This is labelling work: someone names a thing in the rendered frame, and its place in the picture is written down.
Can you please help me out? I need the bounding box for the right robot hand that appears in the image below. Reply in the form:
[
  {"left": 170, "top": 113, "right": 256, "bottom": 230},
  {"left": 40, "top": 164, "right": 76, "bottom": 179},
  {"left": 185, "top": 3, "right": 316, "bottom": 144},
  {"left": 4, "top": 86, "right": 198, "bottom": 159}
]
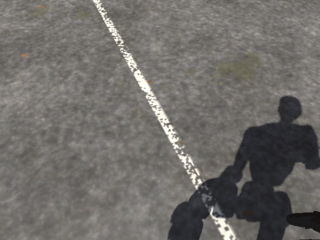
[{"left": 286, "top": 211, "right": 320, "bottom": 240}]

